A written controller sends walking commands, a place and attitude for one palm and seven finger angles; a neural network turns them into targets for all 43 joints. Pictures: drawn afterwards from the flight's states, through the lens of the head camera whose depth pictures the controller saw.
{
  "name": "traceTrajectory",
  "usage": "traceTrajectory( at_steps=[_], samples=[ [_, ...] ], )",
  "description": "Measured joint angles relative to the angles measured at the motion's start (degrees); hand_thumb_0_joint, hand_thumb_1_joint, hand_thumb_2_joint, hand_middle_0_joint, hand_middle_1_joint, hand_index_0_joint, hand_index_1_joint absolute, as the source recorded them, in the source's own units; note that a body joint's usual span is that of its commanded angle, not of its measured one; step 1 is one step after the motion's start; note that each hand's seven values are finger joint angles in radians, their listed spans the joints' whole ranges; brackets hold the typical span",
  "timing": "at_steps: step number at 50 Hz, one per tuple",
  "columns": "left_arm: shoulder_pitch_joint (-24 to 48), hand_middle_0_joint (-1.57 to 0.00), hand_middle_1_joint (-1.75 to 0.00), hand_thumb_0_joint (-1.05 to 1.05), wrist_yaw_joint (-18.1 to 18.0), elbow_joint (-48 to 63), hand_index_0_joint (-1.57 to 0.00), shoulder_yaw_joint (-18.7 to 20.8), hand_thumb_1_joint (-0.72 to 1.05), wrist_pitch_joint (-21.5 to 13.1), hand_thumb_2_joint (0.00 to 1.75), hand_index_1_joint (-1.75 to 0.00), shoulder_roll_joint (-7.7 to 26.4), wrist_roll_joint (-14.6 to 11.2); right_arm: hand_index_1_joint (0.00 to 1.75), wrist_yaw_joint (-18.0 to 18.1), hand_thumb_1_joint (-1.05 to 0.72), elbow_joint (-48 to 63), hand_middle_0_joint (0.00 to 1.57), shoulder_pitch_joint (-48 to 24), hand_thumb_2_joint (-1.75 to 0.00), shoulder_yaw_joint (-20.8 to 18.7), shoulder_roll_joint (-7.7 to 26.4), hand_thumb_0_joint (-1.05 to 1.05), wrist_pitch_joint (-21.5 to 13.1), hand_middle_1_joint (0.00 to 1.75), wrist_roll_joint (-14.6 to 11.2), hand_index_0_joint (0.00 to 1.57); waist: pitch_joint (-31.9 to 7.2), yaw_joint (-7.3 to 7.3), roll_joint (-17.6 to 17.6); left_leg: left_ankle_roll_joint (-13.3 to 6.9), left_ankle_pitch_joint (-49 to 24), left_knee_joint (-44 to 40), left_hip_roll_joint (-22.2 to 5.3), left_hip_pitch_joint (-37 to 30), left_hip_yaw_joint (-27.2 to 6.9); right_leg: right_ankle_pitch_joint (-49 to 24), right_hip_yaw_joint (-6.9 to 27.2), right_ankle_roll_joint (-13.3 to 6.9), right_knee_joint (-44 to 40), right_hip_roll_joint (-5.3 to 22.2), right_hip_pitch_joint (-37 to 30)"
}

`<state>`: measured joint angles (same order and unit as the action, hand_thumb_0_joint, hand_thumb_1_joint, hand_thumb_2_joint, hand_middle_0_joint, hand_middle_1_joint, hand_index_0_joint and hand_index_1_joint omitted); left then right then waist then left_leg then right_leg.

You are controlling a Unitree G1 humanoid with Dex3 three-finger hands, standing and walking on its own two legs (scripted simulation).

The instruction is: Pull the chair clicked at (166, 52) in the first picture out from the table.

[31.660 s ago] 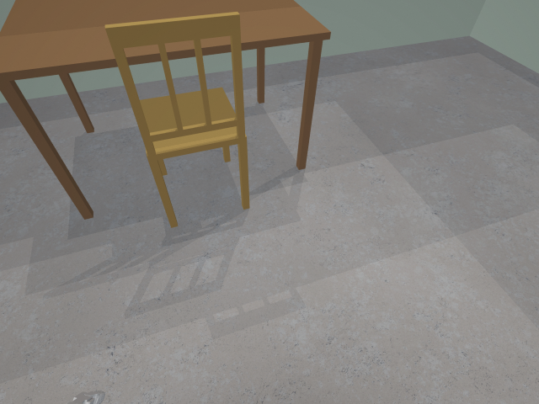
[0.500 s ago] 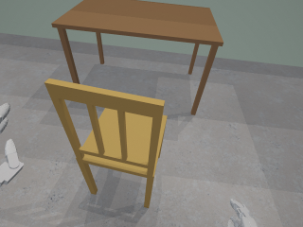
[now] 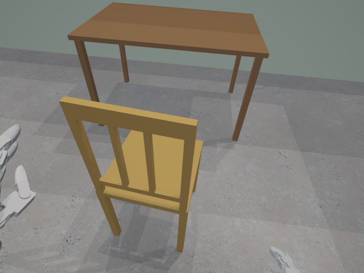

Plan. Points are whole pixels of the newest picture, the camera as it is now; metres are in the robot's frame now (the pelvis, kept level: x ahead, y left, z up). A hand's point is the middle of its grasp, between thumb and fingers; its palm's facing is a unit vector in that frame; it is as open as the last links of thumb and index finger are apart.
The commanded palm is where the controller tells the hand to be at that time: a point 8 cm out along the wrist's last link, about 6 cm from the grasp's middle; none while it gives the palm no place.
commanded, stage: let the arm hang, fingers relaxed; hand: left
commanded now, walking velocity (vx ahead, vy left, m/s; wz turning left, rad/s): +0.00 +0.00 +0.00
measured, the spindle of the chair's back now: (119, 158) +0.48 +0.23 -0.09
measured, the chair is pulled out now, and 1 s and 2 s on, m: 0.69 0.69 0.69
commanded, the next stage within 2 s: look to check the result in 1.08 s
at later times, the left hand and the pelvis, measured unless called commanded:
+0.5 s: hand out of the picture -0.08 +0.18 -0.17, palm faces +0.05 -0.98 -0.21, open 7.2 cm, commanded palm none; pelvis +0.02 -0.01 +0.00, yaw +1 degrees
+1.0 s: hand out of the picture +0.04 +0.15 -0.17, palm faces +0.04 -0.98 -0.20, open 7.3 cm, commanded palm none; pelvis +0.03 -0.03 +0.00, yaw +1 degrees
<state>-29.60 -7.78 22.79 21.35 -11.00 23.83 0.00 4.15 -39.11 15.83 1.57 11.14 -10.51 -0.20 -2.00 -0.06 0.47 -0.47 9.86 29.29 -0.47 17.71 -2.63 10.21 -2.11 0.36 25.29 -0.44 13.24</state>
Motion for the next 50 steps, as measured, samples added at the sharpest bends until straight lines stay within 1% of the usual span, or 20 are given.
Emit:
traceTrajectory(
  at_steps=[1,2,4,6,8,10,12,13,15,19,24,27,31,36,42,43,47,50],
  samples=[
    [2.9,-0.21,-0.3,0.01,1.8,-5.0,-0.21,-2.1,0.89,0.7,0.9,-0.31,-0.1,0.7,0.3,-1.1,-0.91,-1.5,0.2,-0.5,-0.9,-0.7,0.9,0.01,0.4,0.3,0.2,0.2,-0.4,-0.29,0.7,0.0,0.2,1.2,0.4,1.3,-0.6,0.6,-0.6,0.1,1.2,0.3,1.1],
    [6.0,-0.2,-0.3,0.01,3.4,-11.3,-0.2,-4.6,0.89,2.6,0.9,-0.31,-0.7,1.0,0.3,-2.0,-0.91,-3.2,0.2,-1.2,-0.9,-1.1,1.9,0.01,1.9,0.3,0.4,0.2,-0.9,-0.54,1.6,0.0,0.6,2.3,0.8,2.4,-1.1,1.3,-1.1,0.2,2.5,0.7,2.0],
    [11.2,-0.2,-0.3,0.0,5.4,-25.6,-0.2,-9.3,0.9,7.3,0.9,-0.3,-3.1,1.5,0.3,-3.0,-0.91,-6.2,0.2,-2.4,-0.9,-1.7,3.3,0.01,5.4,0.3,1.0,0.2,-1.5,-0.6,2.8,-0.2,1.5,4.5,1.5,4.0,-1.7,2.8,-1.9,0.3,5.0,1.3,3.4],
    [14.4,-0.2,-0.3,0.0,6.3,-39.2,-0.2,-13.1,0.9,11.4,0.9,-0.3,-5.9,1.7,0.3,-3.7,-0.91,-8.0,0.2,-2.6,-0.9,-1.9,3.5,0.01,8.2,0.3,1.5,0.2,-1.2,-0.09,2.7,-0.3,2.7,6.6,2.0,4.6,-2.0,4.5,-2.2,0.1,7.6,1.9,4.0],
    [15.4,-0.19,-0.3,0.0,6.8,-50.6,-0.19,-16.3,0.91,14.1,0.9,-0.3,-8.4,1.8,0.3,-4.1,-0.91,-9.0,0.2,-2.0,-0.9,-1.9,2.9,0.01,9.9,0.3,1.9,0.2,-0.2,0.67,1.5,-0.4,3.9,8.4,2.4,4.4,-2.0,6.2,-2.2,0.0,10.0,2.3,4.1],
    [14.7,-0.19,-0.3,0.01,7.3,-59.7,-0.19,-19.1,0.91,15.5,0.9,-0.3,-10.7,1.6,0.3,-4.2,-0.91,-10.3,0.2,-1.1,-0.9,-1.5,1.8,0.01,10.6,0.3,2.0,0.2,0.8,1.28,-0.5,-0.3,4.7,8.8,2.6,3.7,-1.5,7.2,-1.7,0.0,11.2,2.5,3.9],
    [13.1,-0.19,-0.3,0.01,7.8,-67.1,-0.19,-21.5,0.91,15.9,0.9,-0.3,-13.0,1.4,0.3,-4.1,-0.91,-11.9,0.2,0.2,-0.9,-1.1,0.6,0.01,10.8,0.3,2.0,0.2,1.8,1.38,-2.2,-0.4,4.5,7.5,2.3,2.6,-0.9,6.8,-1.1,0.2,10.3,2.3,3.2],
    [12.3,-0.2,-0.3,0.01,7.0,-69.8,-0.2,-21.1,0.94,15.6,0.9,-0.3,-13.7,1.1,0.3,-4.0,-0.91,-12.8,0.2,0.9,-0.9,-0.9,-0.1,0.01,10.8,0.3,1.9,0.2,2.3,1.18,-2.9,-0.4,4.2,6.6,2.1,2.0,-0.9,6.3,-1.0,0.1,9.2,2.0,2.6],
    [10.7,-0.2,-0.3,0.0,6.6,-73.7,-0.2,-20.6,1.0,14.8,0.9,-0.3,-12.9,1.0,0.3,-3.8,-0.91,-14.6,0.2,2.6,-0.9,-0.6,-1.4,0.01,10.8,0.3,1.7,0.2,3.4,0.26,-3.9,-0.1,3.2,4.3,1.7,1.0,-0.9,5.1,-1.0,0.0,6.8,1.6,1.6],
    [6.9,-0.2,-0.3,0.0,7.1,-79.5,-0.2,-21.2,1.0,13.6,0.9,-0.3,-11.6,0.8,0.3,-3.1,-0.91,-17.7,0.2,5.0,-0.9,-0.7,-2.8,0.01,11.0,0.3,1.3,0.2,4.7,-1.13,-3.5,0.1,1.7,0.9,1.3,-0.5,-1.1,3.4,-1.1,-0.4,2.9,1.2,-0.1],
    [3.6,-0.2,-0.3,0.0,6.8,-84.4,-0.2,-21.7,0.96,13.0,0.9,-0.3,-11.4,0.6,0.3,-2.6,-0.91,-20.1,0.2,6.0,-0.9,-1.1,-3.6,0.01,11.0,0.3,0.8,0.2,5.4,-1.57,-1.7,0.2,1.1,-1.0,1.3,-1.3,-1.0,3.0,-1.0,-0.5,1.5,1.2,-0.7],
    [2.8,-0.2,-0.3,0.0,6.5,-85.9,-0.2,-22.0,0.94,12.6,0.9,-0.3,-12.0,0.5,0.3,-2.5,-0.91,-21.0,0.2,5.9,-0.9,-1.2,-3.7,0.01,10.9,0.3,0.7,0.2,5.2,-1.51,-0.6,0.3,1.1,-1.3,1.3,-1.6,-0.8,3.2,-0.9,-0.5,1.6,1.3,-0.6],
    [3.7,-0.2,-0.3,0.01,6.3,-86.7,-0.2,-22.3,0.92,12.1,0.9,-0.3,-13.2,0.4,0.3,-2.4,-0.91,-21.9,0.2,5.1,-0.9,-1.3,-4.0,0.01,10.6,0.3,0.6,0.2,4.9,-1.29,0.3,0.4,1.3,-1.6,1.3,-2.0,-0.7,3.8,-0.8,-0.7,2.2,1.3,-0.6],
    [6.7,-0.2,-0.3,0.01,6.1,-86.1,-0.2,-22.7,0.91,11.4,0.9,-0.3,-15.0,0.2,0.3,-2.4,-0.91,-22.8,0.2,3.8,-0.9,-1.2,-4.4,0.0,10.3,0.3,0.6,0.2,4.2,-0.99,0.7,0.8,1.6,-1.5,1.1,-2.6,-0.7,4.3,-0.8,-1.0,2.7,1.1,-1.0],
    [11.5,-0.2,-0.3,0.0,6.0,-84.4,-0.2,-22.9,0.91,10.8,0.9,-0.3,-16.9,0.3,0.3,-2.2,-0.92,-23.5,0.2,2.9,-0.9,-1.2,-4.3,0.01,10.3,0.3,0.9,0.2,3.7,-0.49,0.3,1.3,1.7,-1.6,0.8,-3.4,-0.9,4.6,-1.0,-1.4,2.9,0.8,-1.7],
    [12.1,-0.2,-0.3,0.01,5.6,-84.6,-0.2,-22.8,0.92,11.1,0.9,-0.3,-16.7,0.7,0.3,-2.2,-0.92,-23.5,0.2,2.8,-0.9,-1.2,-4.3,0.01,10.3,0.3,0.9,0.2,3.7,-0.41,0.2,1.3,1.7,-1.7,0.6,-3.5,-0.9,4.6,-0.9,-1.5,2.9,0.7,-1.8],
    [13.2,-0.2,-0.3,0.02,5.9,-84.4,-0.2,-22.3,0.94,11.1,0.9,-0.3,-15.5,0.4,0.3,-2.2,-0.92,-23.4,0.2,2.8,-0.9,-1.3,-4.3,0.01,10.3,0.3,1.0,0.2,3.9,0.1,0.0,1.6,1.6,-2.0,0.3,-3.6,-1.0,4.5,-1.0,-1.8,2.6,0.4,-1.8],
    [13.5,-0.2,-0.3,0.02,6.0,-83.9,-0.2,-22.0,0.94,10.9,0.9,-0.3,-15.0,0.2,0.3,-2.2,-0.92,-23.4,0.2,3.1,-0.9,-1.3,-4.1,0.01,10.4,0.3,1.0,0.2,4.1,0.12,0.2,1.7,1.5,-2.3,0.2,-3.6,-1.2,4.4,-1.2,-1.9,2.2,0.2,-1.9]
  ],
)
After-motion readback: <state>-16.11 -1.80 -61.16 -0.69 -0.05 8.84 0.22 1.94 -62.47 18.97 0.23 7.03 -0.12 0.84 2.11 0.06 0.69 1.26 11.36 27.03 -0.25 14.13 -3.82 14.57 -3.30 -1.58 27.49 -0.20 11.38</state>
